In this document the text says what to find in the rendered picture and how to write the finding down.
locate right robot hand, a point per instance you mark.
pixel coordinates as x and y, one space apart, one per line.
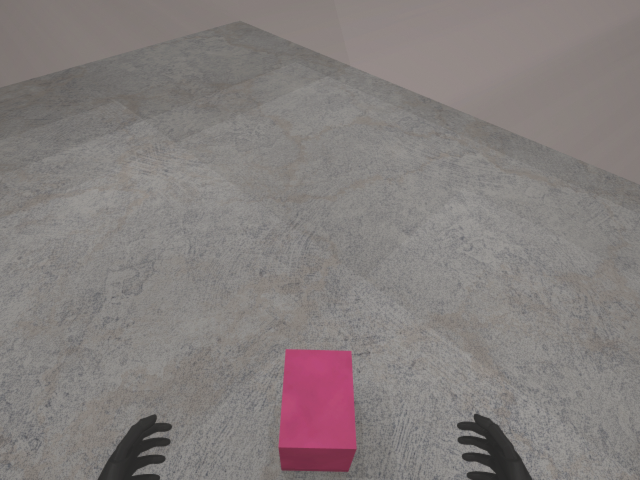
503 459

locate left robot hand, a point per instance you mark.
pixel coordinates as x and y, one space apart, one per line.
124 461

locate carton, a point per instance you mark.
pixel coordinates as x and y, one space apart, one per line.
317 426

